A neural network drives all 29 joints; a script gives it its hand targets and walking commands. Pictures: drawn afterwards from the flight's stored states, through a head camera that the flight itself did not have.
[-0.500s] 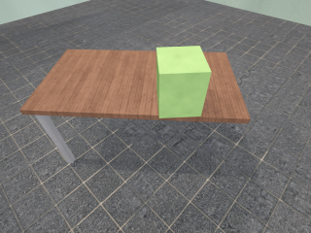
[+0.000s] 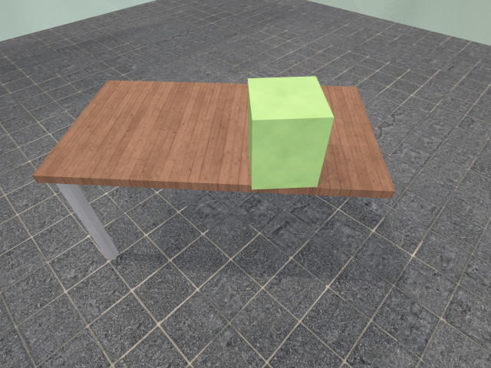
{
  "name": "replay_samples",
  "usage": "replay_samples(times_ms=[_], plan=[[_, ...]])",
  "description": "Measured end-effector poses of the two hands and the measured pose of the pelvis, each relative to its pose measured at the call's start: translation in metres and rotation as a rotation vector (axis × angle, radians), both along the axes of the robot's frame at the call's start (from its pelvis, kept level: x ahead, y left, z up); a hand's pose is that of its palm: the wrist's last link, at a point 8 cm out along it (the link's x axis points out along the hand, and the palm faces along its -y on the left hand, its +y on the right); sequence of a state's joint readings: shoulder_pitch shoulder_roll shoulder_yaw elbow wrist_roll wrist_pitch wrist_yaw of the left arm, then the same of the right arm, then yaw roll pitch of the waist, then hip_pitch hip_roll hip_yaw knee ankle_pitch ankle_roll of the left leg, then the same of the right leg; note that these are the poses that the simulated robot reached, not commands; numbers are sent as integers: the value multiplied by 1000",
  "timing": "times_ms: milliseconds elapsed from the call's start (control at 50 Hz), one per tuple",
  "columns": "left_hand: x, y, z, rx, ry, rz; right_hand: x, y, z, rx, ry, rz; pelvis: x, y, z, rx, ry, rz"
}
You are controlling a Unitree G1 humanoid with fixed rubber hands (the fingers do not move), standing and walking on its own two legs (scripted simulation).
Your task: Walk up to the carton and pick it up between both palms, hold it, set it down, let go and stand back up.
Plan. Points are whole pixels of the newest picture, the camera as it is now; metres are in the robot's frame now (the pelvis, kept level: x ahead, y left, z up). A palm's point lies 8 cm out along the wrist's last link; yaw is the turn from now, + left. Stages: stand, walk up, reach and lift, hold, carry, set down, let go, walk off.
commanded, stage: stand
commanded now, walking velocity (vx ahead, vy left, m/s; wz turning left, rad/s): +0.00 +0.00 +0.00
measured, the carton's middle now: (283, 133) +0.77 -0.07 -0.07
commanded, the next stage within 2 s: none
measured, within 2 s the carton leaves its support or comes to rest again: neither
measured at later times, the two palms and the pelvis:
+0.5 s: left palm out of the picture +0.09 +0.29 -0.11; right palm out of the picture +0.09 -0.29 -0.11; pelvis +0.01 +0.00 +0.00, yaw +0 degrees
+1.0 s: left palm out of the picture +0.07 +0.29 -0.10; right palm out of the picture +0.07 -0.30 -0.11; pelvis +0.00 +0.00 +0.00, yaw +0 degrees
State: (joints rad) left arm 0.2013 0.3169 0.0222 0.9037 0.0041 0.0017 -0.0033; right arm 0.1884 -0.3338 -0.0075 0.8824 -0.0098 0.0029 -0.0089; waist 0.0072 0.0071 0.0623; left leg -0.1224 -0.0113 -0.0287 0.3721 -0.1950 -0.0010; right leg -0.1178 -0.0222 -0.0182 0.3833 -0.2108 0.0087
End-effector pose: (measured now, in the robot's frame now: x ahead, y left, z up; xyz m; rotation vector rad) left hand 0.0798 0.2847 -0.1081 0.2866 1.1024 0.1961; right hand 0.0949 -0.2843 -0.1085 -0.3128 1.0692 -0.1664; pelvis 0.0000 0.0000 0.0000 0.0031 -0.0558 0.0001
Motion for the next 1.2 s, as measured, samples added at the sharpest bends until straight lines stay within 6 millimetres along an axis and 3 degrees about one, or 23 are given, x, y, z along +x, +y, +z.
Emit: replay_samples(times_ms=[520, 1200], plan=[[7, 3, 2, 16, 19, 1, -9, -6, -5, -11, 61, -26, 7, 0, 2, 2, -3, -4], [-14, 5, 1, 25, 65, 14, -30, -12, -7, -16, 108, -38, 1, -2, 4, 1, -12, -10]])
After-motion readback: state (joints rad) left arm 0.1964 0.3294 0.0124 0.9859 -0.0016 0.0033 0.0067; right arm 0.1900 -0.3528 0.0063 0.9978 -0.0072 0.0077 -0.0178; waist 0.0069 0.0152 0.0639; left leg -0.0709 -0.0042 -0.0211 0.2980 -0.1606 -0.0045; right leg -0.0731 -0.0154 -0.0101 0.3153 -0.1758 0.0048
